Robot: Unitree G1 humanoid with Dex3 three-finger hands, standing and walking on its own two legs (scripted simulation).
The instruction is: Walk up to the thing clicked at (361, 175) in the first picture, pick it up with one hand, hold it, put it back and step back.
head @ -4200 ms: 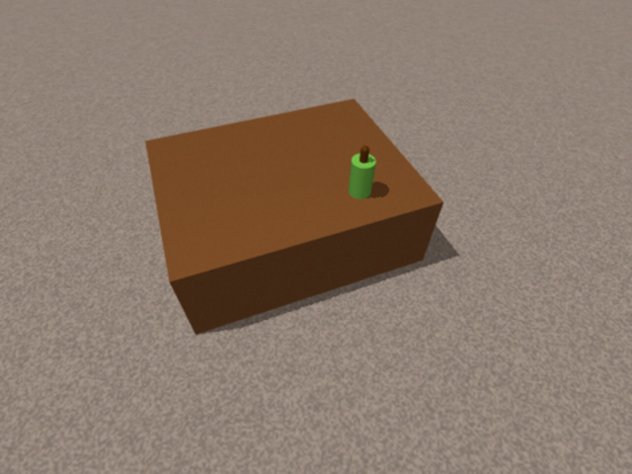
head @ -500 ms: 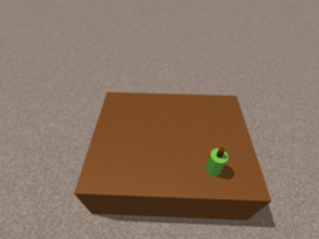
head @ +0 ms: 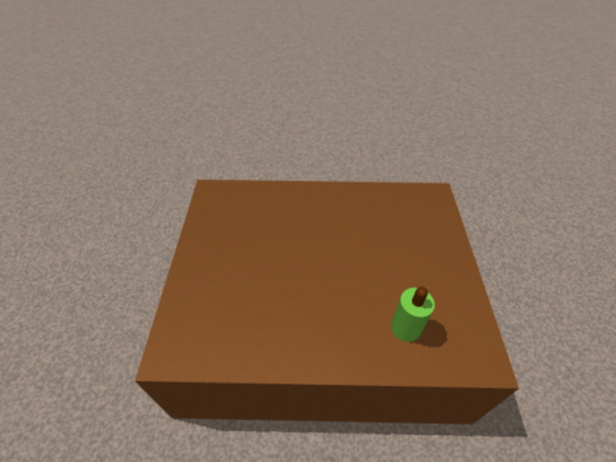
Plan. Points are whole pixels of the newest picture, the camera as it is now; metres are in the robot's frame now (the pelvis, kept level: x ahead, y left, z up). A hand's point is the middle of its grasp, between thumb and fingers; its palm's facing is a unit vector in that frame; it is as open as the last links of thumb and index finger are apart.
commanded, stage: stand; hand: right
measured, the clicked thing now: (413, 310) +0.51 -0.25 -0.36
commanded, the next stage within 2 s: go down in 1.96 s
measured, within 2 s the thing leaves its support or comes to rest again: neither
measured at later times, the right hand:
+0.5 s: hand out of the picture +0.10 -0.26 -0.16, palm faces -0.01 +0.94 -0.34, open 7.4 cm
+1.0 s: hand out of the picture +0.09 -0.27 -0.16, palm faces -0.01 +0.94 -0.34, open 7.4 cm
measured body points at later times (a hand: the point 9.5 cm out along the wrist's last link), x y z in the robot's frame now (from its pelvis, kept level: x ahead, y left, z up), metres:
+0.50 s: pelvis +0.01 -0.01 +0.00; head +0.02 -0.01 +0.45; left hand +0.10 +0.29 -0.13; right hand +0.10 -0.31 -0.13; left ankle +0.01 +0.13 -0.75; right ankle +0.01 -0.14 -0.75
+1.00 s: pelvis +0.01 -0.01 +0.00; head +0.02 -0.01 +0.45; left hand +0.10 +0.29 -0.13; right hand +0.09 -0.31 -0.13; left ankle +0.01 +0.13 -0.75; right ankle +0.01 -0.14 -0.75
